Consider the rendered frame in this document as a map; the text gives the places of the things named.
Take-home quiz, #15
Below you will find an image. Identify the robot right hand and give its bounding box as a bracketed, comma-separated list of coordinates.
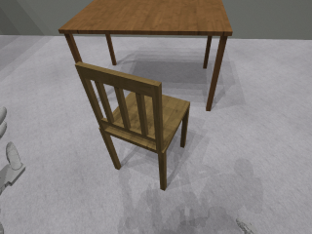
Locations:
[236, 217, 258, 234]

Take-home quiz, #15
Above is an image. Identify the table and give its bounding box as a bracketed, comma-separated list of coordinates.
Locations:
[58, 0, 233, 111]

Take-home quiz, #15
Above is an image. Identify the chair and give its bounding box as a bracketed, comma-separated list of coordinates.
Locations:
[74, 61, 190, 191]

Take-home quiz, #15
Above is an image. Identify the robot left hand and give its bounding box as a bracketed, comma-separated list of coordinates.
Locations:
[0, 106, 26, 195]

